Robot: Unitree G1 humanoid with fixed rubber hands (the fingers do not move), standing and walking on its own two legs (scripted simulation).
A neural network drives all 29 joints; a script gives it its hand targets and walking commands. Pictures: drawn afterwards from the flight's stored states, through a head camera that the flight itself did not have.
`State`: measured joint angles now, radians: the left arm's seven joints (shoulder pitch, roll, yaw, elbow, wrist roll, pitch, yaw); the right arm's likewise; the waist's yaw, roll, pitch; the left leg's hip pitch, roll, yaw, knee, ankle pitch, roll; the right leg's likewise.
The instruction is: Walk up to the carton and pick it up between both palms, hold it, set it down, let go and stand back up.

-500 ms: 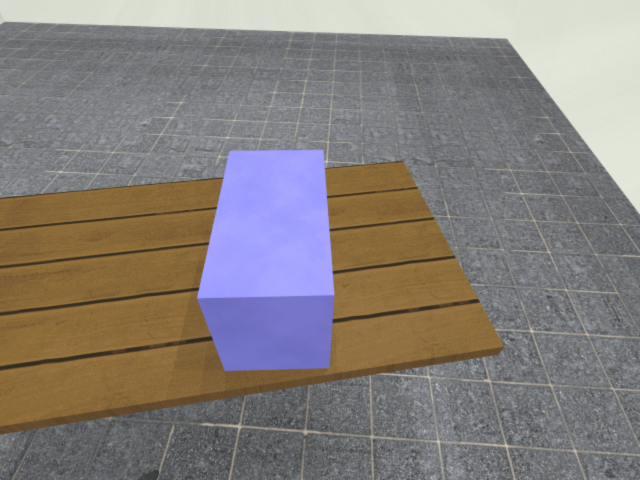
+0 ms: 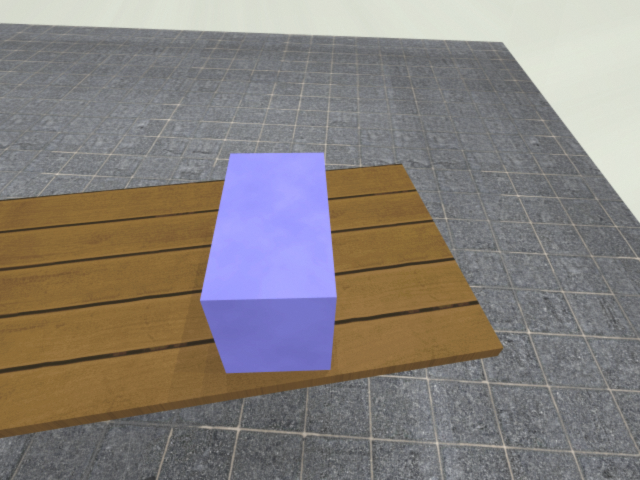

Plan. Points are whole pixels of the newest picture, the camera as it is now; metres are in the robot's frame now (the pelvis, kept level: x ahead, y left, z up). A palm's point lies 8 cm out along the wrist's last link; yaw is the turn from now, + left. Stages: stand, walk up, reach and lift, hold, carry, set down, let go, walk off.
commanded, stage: stand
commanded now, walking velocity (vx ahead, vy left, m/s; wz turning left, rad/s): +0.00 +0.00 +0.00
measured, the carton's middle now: (277, 256) +0.48 +0.09 -0.01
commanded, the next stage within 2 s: walk up in 1.64 s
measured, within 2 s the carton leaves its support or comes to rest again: neither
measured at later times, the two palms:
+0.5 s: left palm out of the picture +0.09 +0.25 -0.10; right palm out of the picture +0.08 -0.25 -0.10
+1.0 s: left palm out of the picture +0.09 +0.25 -0.11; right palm out of the picture +0.07 -0.25 -0.11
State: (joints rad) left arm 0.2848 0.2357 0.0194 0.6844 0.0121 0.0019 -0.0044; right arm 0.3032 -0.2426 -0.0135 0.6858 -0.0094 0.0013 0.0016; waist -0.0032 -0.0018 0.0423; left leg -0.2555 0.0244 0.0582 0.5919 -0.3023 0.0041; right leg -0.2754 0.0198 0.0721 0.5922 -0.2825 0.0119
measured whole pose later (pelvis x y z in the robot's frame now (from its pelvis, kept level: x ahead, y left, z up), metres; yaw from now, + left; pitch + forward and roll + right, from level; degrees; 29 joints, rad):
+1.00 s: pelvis +0.00 +0.00 +0.00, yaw -1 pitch -2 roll +0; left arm 0.29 0.24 0.01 0.73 0.01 0.00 0.01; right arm 0.31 -0.25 -0.01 0.73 -0.01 0.01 0.00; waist -0.01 -0.01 0.05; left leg -0.23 0.03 0.08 0.56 -0.30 0.01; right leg -0.27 0.02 0.10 0.58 -0.27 0.01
